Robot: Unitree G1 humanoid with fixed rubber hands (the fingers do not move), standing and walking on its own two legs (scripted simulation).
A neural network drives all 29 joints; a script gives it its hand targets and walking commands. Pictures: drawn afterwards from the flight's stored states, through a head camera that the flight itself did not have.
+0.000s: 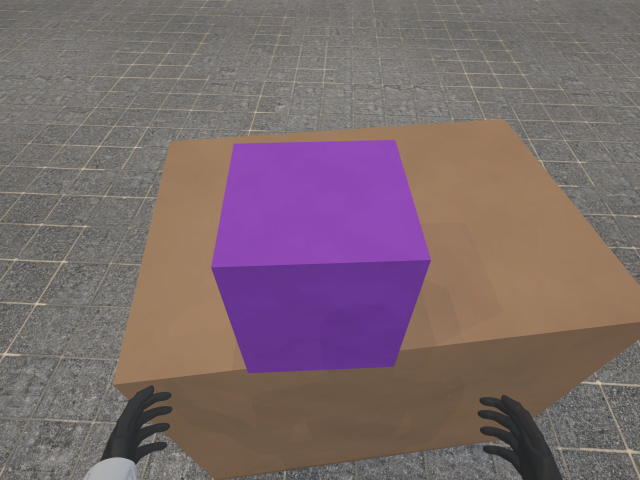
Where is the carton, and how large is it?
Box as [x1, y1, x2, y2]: [211, 140, 430, 372]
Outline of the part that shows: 394,140 240,143 233,145 211,268 248,372 393,366 430,261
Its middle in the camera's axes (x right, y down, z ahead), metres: -0.01 +0.03 +0.53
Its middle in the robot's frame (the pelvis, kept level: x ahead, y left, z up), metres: +0.38 +0.04 +0.06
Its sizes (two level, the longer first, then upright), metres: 0.210 0.200 0.250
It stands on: a pedestal, 0.71 m high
